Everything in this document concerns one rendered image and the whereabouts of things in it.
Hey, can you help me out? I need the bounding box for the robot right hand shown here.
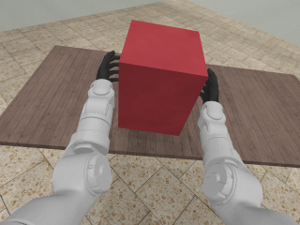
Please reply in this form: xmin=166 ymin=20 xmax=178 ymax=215
xmin=199 ymin=68 xmax=219 ymax=104

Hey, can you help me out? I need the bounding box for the table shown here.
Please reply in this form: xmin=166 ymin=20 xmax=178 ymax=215
xmin=0 ymin=45 xmax=300 ymax=168

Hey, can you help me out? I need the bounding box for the robot left hand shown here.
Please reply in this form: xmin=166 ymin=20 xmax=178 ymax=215
xmin=96 ymin=51 xmax=121 ymax=83

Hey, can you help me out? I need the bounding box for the robot right forearm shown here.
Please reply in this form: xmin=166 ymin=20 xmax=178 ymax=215
xmin=197 ymin=101 xmax=253 ymax=175

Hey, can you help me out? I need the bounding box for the robot left forearm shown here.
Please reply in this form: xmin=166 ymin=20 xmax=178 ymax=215
xmin=52 ymin=79 xmax=114 ymax=184

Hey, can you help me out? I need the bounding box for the right robot upper arm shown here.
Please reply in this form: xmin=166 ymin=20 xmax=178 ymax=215
xmin=202 ymin=162 xmax=300 ymax=225

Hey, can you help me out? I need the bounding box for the carton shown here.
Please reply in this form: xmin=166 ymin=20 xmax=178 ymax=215
xmin=118 ymin=20 xmax=208 ymax=136

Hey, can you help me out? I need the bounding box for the left robot upper arm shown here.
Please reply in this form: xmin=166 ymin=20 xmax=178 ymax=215
xmin=0 ymin=151 xmax=113 ymax=225

